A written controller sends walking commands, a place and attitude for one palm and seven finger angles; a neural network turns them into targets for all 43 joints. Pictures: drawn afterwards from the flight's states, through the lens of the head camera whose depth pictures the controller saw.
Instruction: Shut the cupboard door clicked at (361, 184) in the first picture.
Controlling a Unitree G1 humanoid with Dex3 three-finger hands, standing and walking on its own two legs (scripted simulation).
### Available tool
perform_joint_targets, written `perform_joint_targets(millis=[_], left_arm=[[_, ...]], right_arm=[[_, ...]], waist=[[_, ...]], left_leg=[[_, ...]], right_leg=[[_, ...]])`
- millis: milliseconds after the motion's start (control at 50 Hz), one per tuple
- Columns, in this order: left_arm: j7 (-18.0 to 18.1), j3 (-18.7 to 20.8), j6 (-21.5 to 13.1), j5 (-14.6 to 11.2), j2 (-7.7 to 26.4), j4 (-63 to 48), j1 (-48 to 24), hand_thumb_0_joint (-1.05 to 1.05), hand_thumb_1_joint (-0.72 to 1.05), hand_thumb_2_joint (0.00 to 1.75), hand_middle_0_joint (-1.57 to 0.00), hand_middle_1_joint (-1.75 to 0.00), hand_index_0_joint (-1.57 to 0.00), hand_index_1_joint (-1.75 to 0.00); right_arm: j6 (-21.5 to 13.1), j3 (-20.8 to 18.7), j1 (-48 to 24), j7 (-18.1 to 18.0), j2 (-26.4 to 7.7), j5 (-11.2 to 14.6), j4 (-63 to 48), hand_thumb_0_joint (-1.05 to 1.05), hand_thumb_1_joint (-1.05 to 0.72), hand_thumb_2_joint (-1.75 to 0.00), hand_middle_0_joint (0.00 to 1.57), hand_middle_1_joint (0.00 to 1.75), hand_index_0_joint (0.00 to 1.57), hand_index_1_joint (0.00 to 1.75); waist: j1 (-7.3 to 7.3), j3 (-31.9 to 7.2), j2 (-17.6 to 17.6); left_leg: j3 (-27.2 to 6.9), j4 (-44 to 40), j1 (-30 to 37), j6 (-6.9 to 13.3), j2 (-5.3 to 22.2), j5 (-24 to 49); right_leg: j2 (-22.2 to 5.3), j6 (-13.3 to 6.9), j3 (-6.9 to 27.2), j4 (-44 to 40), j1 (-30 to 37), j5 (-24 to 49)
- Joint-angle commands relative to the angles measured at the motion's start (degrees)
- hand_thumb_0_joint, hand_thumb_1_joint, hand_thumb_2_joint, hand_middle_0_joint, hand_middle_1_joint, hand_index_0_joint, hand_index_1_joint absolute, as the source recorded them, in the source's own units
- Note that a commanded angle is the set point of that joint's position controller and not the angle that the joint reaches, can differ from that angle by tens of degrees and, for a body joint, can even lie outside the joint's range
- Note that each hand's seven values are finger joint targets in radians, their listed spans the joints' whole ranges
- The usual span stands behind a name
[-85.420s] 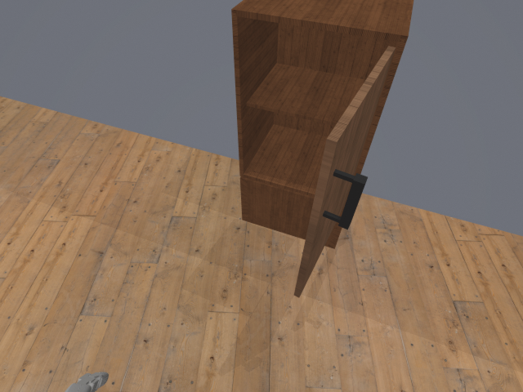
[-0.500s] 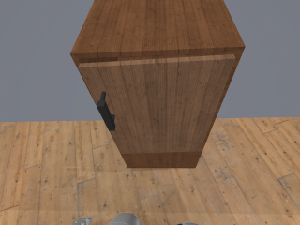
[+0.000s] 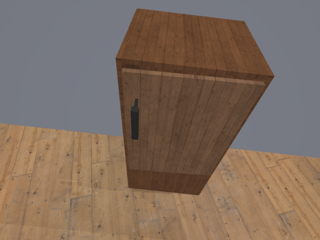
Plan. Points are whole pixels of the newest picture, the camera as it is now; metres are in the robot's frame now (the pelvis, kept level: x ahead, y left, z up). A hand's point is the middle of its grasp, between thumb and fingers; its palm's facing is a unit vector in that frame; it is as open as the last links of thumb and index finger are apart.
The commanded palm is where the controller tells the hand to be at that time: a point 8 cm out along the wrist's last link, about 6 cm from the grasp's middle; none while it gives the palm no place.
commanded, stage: come to a stop and stand still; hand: left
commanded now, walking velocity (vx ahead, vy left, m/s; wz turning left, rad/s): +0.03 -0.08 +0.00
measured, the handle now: (135, 119) +0.48 +0.12 -0.02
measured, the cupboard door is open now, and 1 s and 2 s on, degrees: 2 2 2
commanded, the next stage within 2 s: look again from close up in 0.64 s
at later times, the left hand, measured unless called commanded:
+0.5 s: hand out of the picture +0.03 +0.15 -0.18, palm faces +0.03 -0.98 -0.20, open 7.2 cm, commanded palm none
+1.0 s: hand out of the picture -0.03 +0.17 -0.18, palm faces +0.01 -0.98 -0.18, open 7.4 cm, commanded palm none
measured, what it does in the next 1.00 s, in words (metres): steps on the spot: right foot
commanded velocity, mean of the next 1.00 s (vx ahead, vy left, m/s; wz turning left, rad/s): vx -0.01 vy -0.01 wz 0.00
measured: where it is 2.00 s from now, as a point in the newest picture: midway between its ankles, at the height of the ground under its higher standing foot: outside the picture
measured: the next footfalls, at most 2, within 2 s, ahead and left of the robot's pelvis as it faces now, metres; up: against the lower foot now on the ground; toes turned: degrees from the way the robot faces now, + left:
right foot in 0.10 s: +0.00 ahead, -0.11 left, +0.00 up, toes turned -2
left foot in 1.96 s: +0.10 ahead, +0.05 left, +0.00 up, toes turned +7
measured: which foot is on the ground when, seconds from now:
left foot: down 0.00-1.00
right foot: up 0.00-0.08, down 0.10-1.00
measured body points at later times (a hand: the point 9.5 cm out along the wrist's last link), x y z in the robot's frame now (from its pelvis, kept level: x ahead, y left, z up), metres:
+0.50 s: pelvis +0.00 -0.03 +0.00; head +0.01 -0.02 +0.45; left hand +0.03 +0.20 -0.16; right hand -0.01 -0.25 -0.16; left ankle -0.05 +0.11 -0.74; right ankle -0.04 -0.11 -0.74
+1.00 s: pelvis -0.03 +0.01 -0.01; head -0.03 +0.00 +0.44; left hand -0.03 +0.22 -0.17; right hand -0.02 -0.22 -0.17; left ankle -0.04 +0.11 -0.74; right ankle -0.04 -0.11 -0.74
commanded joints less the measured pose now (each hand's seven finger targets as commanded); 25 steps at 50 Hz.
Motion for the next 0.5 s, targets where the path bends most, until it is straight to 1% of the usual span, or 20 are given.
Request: perform_joint_targets(millis=[0,20,40,60,80,100,120,140,160,180,200,240,260,280,320,360,380,420,460,480], left_arm=[[0.1,-0.6,-2.9,-0.8,1.4,-4.2,-4.9,0.0,0.9,0.9,-0.2,-0.3,-0.2,-0.3],[0.2,-0.6,-3.1,-0.9,1.3,-3.5,-3.2,0.0,0.9,0.9,-0.2,-0.3,-0.2,-0.3],[0.3,-0.4,-3.2,-0.9,1.5,-2.5,-1.0,0.0,0.9,0.9,-0.2,-0.3,-0.2,-0.3],[0.5,-0.2,-3.4,-0.9,2.4,-1.4,1.0,0.0,0.9,0.9,-0.2,-0.3,-0.2,-0.3],[1.0,0.2,-3.5,-0.8,3.5,-0.6,2.9,0.0,0.9,0.9,-0.2,-0.3,-0.2,-0.3],[1.4,0.2,-3.5,-0.7,4.5,0.1,3.4,0.0,0.9,0.9,-0.2,-0.3,-0.2,-0.3],[1.5,0.0,-3.5,-0.7,4.9,0.5,3.0,0.0,0.9,0.9,-0.2,-0.3,-0.2,-0.3],[1.7,0.0,-3.7,-0.8,4.3,0.6,2.7,0.0,0.9,0.9,-0.2,-0.3,-0.2,-0.3],[1.9,-0.2,-3.9,-0.9,3.3,1.0,2.1,0.0,0.9,0.9,-0.2,-0.3,-0.2,-0.3],[2.1,-0.4,-4.1,-1.0,2.8,1.1,1.7,0.0,0.9,0.9,-0.2,-0.3,-0.2,-0.3],[2.2,-0.5,-4.0,-1.1,2.7,1.0,1.2,0.0,0.9,0.9,-0.2,-0.3,-0.2,-0.3],[2.3,-0.8,-3.9,-1.3,2.1,1.0,0.0,0.0,0.9,0.9,-0.2,-0.3,-0.2,-0.3],[2.4,-0.8,-3.6,-1.2,1.5,0.8,-0.8,0.0,0.9,0.9,-0.2,-0.3,-0.2,-0.3],[2.3,-0.9,-3.6,-1.2,1.7,0.9,-0.5,0.0,0.9,0.9,-0.2,-0.3,-0.2,-0.3],[2.3,-1.0,-3.4,-1.3,1.8,1.2,-0.7,0.0,0.9,0.9,-0.2,-0.3,-0.2,-0.3],[2.3,-1.0,-3.4,-1.1,1.8,1.3,-1.2,0.0,0.9,0.9,-0.2,-0.3,-0.2,-0.3],[2.2,-1.1,-3.4,-1.1,1.8,1.3,-1.2,0.0,0.9,0.9,-0.2,-0.3,-0.2,-0.3],[2.1,-1.2,-3.5,-1.2,1.8,1.4,-1.3,0.0,0.9,0.9,-0.2,-0.3,-0.2,-0.3],[2.1,-1.3,-3.5,-1.0,1.8,1.4,-1.2,0.0,0.9,0.9,-0.2,-0.3,-0.2,-0.3],[2.1,-1.3,-3.6,-1.1,1.9,1.4,-1.3,0.0,0.9,0.9,-0.2,-0.3,-0.2,-0.3]], right_arm=[[-2.3,-2.5,4.8,-1.2,-10.4,0.3,-0.8,0.0,-0.9,-0.9,0.2,0.3,0.2,0.3],[-2.3,-2.6,5.0,-1.3,-10.7,0.5,-0.5,0.0,-0.9,-0.9,0.2,0.3,0.2,0.3],[-2.1,-2.8,4.6,-1.5,-10.7,0.9,-0.2,0.0,-0.9,-0.9,0.2,0.3,0.2,0.3],[-2.2,-2.8,4.5,-1.5,-10.1,1.4,-0.1,0.0,-0.9,-0.9,0.2,0.3,0.2,0.3],[-2.3,-2.7,4.8,-1.5,-8.6,1.7,-0.3,0.0,-0.9,-0.9,0.2,0.3,0.2,0.3],[-2.3,-2.3,4.0,-1.3,-7.1,1.8,-0.4,0.0,-0.9,-0.9,0.2,0.3,0.2,0.3],[-2.1,-2.0,4.0,-1.1,-6.2,1.8,0.0,0.0,-0.9,-0.9,0.2,0.3,0.2,0.3],[-1.8,-1.8,4.3,-1.1,-5.5,1.6,0.9,0.0,-0.9,-0.9,0.2,0.3,0.2,0.3],[-1.7,-1.7,4.5,-1.0,-5.2,1.4,1.6,0.0,-0.9,-0.9,0.2,0.3,0.2,0.3],[-1.8,-1.6,4.6,-1.0,-5.6,1.3,2.1,0.0,-0.9,-0.9,0.2,0.3,0.2,0.3],[-1.8,-1.5,4.5,-1.0,-5.4,1.3,2.6,0.0,-0.9,-0.9,0.2,0.3,0.2,0.3],[-1.6,-1.2,4.8,-1.2,-5.2,1.3,3.8,0.0,-0.9,-0.9,0.2,0.3,0.2,0.3],[-1.6,-1.1,4.9,-1.2,-4.8,1.2,4.3,0.0,-0.9,-0.9,0.2,0.3,0.2,0.3],[-1.7,-1.1,4.9,-1.2,-5.1,1.2,4.7,0.0,-0.9,-0.9,0.2,0.3,0.2,0.3],[-1.4,-1.1,4.3,-1.2,-5.3,1.1,4.9,0.0,-0.9,-0.9,0.2,0.3,0.2,0.3],[-1.4,-1.0,4.3,-1.2,-5.0,1.2,5.1,0.0,-0.9,-0.9,0.2,0.3,0.2,0.3],[-1.3,-1.0,4.0,-1.1,-5.2,1.1,5.1,0.0,-0.9,-0.9,0.2,0.3,0.2,0.3],[-1.1,-1.1,3.5,-1.0,-5.3,1.1,5.0,0.0,-0.9,-0.9,0.2,0.3,0.2,0.3],[-1.1,-1.2,3.3,-1.0,-5.1,1.2,4.9,0.0,-0.9,-0.9,0.2,0.3,0.2,0.3],[-1.1,-1.1,3.5,-0.9,-5.3,1.1,4.9,0.0,-0.9,-0.9,0.2,0.3,0.2,0.3]], waist=[[-3.4,2.5,12.0],[-2.89,0.1,11.8],[-2.1,-1.0,10.8],[-1.61,-2.6,8.2],[-1.34,-3.7,5.5],[-1.21,-2.6,2.0],[-1.48,-2.0,0.6],[-1.72,-2.8,-3.6],[-1.8,-2.9,-6.1],[-1.78,-3.0,-4.1],[-1.83,-1.9,-2.5],[-1.97,0.0,0.7],[-1.88,2.0,2.4],[-1.66,1.9,4.1],[-1.59,2.7,5.5],[-1.68,3.1,4.8],[-1.62,3.3,5.3],[-1.73,4.1,4.0],[-1.66,4.6,3.9],[-1.91,4.0,4.5]], left_leg=[[-10.3,-3.1,6.9,7.4,14.6,33.7],[-9.2,-0.4,8.3,6.8,14.0,38.1],[-8.2,2.0,6.8,5.4,12.8,38.2],[-6.5,4.7,3.9,3.3,10.7,38.3],[-4.1,6.0,-2.9,1.2,8.5,30.3],[-2.1,5.3,-7.3,-0.4,5.9,19.2],[-1.3,4.4,-7.7,-1.0,4.5,12.7],[-0.7,4.5,-7.0,-1.4,4.2,11.3],[-0.7,4.0,-5.9,-1.4,4.6,10.8],[-0.7,3.3,-5.2,-1.6,5.0,12.9],[-0.7,2.6,-4.3,-1.6,5.3,13.5],[-1.6,0.9,-2.8,-1.5,6.0,17.3],[-2.0,0.4,-2.9,-1.2,6.3,19.5],[-2.0,0.4,-2.5,-1.1,6.4,20.5],[-2.1,-0.1,-1.8,-1.1,6.6,18.4],[-2.4,-0.9,-1.5,-1.0,6.6,16.4],[-2.4,-1.0,-1.7,-1.0,6.6,15.6],[-2.4,-1.5,-1.8,-1.1,6.3,12.8],[-2.1,-1.8,-1.4,-1.1,6.3,11.9],[-2.2,-1.9,-1.5,-1.2,6.3,12.1]], right_leg=[[-0.3,-0.4,-1.0,-8.0,-3.5,-2.3],[0.0,-0.7,-1.4,-12.4,-0.2,0.3],[0.2,-1.0,-1.5,-17.7,4.6,6.6],[-0.9,-1.8,0.2,-20.7,10.9,18.3],[-4.5,-3.1,3.8,-18.8,18.0,30.3],[-8.2,-4.8,5.7,-17.7,20.1,37.6],[-10.5,-6.3,6.4,-17.5,19.2,39.4],[-10.0,-7.0,6.7,-17.7,19.6,41.6],[-9.3,-6.9,5.7,-17.7,19.4,43.0],[-9.0,-6.3,5.3,-17.3,19.4,45.4],[-8.5,-5.8,4.8,-17.9,17.9,43.5],[-6.9,-4.9,4.0,-18.5,16.2,38.7],[-6.0,-4.7,3.5,-18.9,15.3,35.7],[-5.9,-4.5,3.6,-19.1,15.1,34.6],[-5.6,-4.5,4.0,-20.5,14.0,29.6],[-5.2,-4.3,3.9,-21.6,13.8,26.7],[-5.3,-4.3,4.2,-22.1,13.6,25.9],[-5.4,-4.3,4.6,-23.4,12.9,23.6],[-5.3,-4.1,4.6,-24.1,12.5,23.2],[-5.3,-4.2,4.8,-24.0,12.9,23.5]])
